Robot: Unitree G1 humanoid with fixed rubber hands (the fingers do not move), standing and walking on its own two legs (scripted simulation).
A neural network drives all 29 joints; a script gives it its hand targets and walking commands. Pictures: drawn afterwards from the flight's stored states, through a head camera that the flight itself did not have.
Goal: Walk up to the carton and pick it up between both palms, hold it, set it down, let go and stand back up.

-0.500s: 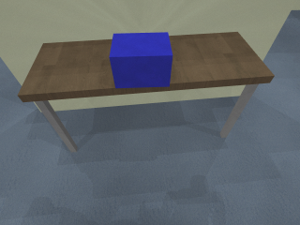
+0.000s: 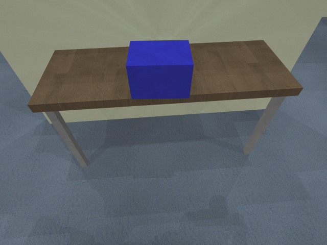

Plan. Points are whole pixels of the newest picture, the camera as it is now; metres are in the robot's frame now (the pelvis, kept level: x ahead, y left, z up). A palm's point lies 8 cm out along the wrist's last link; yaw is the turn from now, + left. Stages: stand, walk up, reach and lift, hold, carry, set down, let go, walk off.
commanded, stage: stand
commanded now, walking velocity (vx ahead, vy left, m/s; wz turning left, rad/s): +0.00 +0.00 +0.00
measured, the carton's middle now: (159, 69) +0.81 +0.05 -0.05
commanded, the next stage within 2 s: none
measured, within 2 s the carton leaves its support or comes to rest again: neither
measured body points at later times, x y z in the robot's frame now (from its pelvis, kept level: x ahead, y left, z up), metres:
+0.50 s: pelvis -0.01 +0.00 +0.00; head +0.01 +0.00 +0.45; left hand -0.03 +0.19 -0.16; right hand -0.03 -0.21 -0.16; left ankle +0.00 +0.12 -0.74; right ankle +0.00 -0.12 -0.74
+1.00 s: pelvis -0.01 +0.00 +0.00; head +0.00 +0.00 +0.45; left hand -0.04 +0.19 -0.16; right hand -0.04 -0.21 -0.16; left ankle +0.00 +0.12 -0.74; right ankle +0.00 -0.12 -0.74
